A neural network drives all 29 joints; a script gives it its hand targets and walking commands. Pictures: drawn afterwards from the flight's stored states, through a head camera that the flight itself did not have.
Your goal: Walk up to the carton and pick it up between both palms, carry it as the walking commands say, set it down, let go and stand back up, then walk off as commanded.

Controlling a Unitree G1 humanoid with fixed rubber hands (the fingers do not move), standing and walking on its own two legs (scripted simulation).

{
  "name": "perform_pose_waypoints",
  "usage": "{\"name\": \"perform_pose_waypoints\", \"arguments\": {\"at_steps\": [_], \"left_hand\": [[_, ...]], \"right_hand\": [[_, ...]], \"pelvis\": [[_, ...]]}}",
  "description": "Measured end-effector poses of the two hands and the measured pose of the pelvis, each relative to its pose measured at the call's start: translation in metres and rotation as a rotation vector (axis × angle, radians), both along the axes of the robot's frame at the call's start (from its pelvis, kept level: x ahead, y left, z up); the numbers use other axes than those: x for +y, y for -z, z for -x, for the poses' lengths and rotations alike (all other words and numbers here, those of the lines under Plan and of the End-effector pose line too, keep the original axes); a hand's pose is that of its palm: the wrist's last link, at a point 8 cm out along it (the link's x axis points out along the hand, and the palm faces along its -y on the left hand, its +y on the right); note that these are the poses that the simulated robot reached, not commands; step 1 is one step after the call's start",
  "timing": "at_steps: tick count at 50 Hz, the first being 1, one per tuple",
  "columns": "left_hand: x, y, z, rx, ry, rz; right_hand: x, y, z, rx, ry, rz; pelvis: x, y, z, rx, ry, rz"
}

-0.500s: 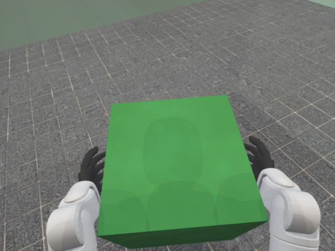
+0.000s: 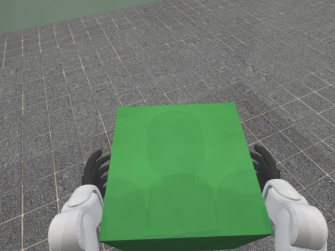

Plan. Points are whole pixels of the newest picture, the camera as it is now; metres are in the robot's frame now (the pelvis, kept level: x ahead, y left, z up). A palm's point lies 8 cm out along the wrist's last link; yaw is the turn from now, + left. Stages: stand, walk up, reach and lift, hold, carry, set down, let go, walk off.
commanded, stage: carry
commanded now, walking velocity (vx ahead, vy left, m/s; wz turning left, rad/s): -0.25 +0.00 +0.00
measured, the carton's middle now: (178, 182) +0.27 +0.00 +0.01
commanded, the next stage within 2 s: none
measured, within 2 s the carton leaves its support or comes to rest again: neither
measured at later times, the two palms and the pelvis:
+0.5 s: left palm out of the picture +0.05 +0.21 +0.10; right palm out of the picture +0.05 -0.14 +0.10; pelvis -0.18 +0.03 +0.01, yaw -1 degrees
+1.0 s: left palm out of the picture -0.15 +0.25 +0.08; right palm out of the picture -0.14 -0.10 +0.09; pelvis -0.37 +0.06 +0.01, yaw -1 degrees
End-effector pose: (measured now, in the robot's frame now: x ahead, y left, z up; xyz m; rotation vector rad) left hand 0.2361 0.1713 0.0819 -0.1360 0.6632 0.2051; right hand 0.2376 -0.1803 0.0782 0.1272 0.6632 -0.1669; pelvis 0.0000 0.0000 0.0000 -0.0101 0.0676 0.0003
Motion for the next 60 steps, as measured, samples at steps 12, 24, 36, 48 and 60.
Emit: {"name": "perform_pose_waypoints", "arguments": {"at_steps": [12, 24, 36, 48, 60], "left_hand": [[0.039, 0.002, 0.096, -0.015, 0.002, 0.039], [0.042, -0.016, 0.177, -0.038, 0.011, 0.021], [0.01, -0.01, 0.266, 0.025, 0.076, -0.003], [0.076, 0.001, 0.365, 0.01, -0.004, 0.037], [0.058, -0.014, 0.448, -0.036, 0.028, 0.007]], "right_hand": [[0.039, -0.017, 0.094, -0.015, 0.027, 0.009], [0.042, -0.024, 0.182, -0.036, 0.031, -0.003], [0.011, -0.007, 0.294, 0.026, 0.103, -0.037], [0.077, -0.016, 0.36, 0.013, 0.018, 0.011], [0.058, -0.012, 0.462, -0.034, 0.056, -0.026]], "pelvis": [[0.03, -0.003, 0.087, -0.004, 0.003, 0.0], [0.032, -0.01, 0.172, 0.015, 0.012, 0.047], [0.03, -0.01, 0.263, -0.011, 0.052, -0.038], [0.063, -0.007, 0.355, -0.002, 0.02, 0.002], [0.057, -0.004, 0.446, 0.018, 0.038, 0.019]]}}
